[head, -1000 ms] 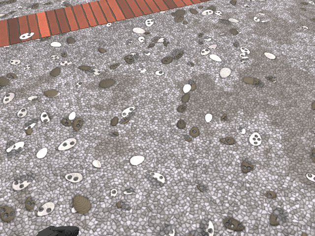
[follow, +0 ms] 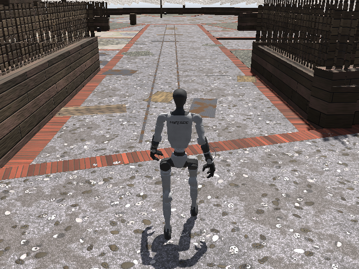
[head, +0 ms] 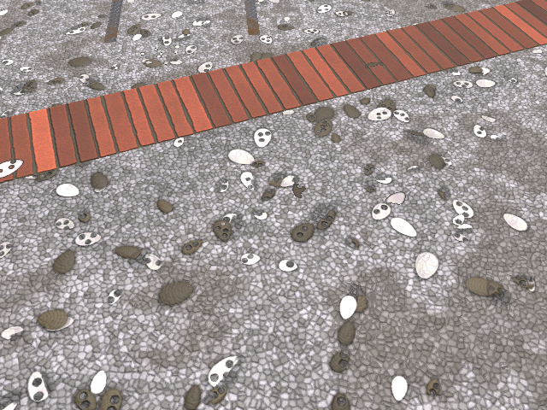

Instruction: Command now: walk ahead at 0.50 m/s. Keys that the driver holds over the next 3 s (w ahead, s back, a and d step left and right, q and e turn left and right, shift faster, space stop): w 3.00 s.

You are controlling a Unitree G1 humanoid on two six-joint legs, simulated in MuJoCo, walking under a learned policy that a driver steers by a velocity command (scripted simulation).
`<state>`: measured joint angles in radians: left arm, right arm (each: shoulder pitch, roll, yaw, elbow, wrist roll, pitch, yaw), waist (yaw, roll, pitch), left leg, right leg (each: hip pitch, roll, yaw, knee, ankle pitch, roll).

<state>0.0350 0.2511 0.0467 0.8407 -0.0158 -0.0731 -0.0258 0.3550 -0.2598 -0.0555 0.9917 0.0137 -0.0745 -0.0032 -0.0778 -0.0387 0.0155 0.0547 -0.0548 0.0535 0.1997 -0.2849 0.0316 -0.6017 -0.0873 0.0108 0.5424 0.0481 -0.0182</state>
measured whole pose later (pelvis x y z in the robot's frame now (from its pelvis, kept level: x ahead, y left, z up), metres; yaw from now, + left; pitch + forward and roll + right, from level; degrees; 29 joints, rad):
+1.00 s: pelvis +0.57 +0.02 +0.01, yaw +0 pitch +1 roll +1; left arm 0.07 0.26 0.07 0.90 -0.01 -0.07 0.00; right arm 0.34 -0.24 -0.05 1.00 0.01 -0.09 0.00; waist -0.07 -0.04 0.01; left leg -0.01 -0.06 0.05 0.19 -0.21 0.05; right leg -0.67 -0.12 0.03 0.64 0.07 0.00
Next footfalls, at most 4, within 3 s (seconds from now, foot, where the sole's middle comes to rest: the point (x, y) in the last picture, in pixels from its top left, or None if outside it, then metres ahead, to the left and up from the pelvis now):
0.08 right None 0.23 -0.13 -0.78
0.62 left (222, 391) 0.54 0.11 -0.78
1.16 right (305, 274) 0.85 -0.13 -0.78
1.70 left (218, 196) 1.16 0.11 -0.78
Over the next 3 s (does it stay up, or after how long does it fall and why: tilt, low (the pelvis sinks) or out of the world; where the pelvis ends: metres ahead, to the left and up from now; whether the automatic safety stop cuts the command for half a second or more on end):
stays up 1.75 0.01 -0.01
